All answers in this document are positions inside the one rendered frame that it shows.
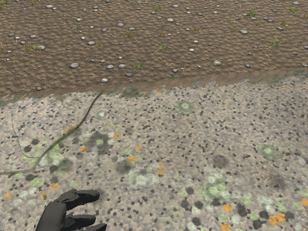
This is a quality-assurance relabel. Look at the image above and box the left robot hand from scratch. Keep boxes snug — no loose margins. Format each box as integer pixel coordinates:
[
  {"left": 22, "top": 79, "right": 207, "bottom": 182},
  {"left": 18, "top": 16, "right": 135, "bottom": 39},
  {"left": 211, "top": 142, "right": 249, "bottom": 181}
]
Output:
[{"left": 34, "top": 189, "right": 107, "bottom": 231}]

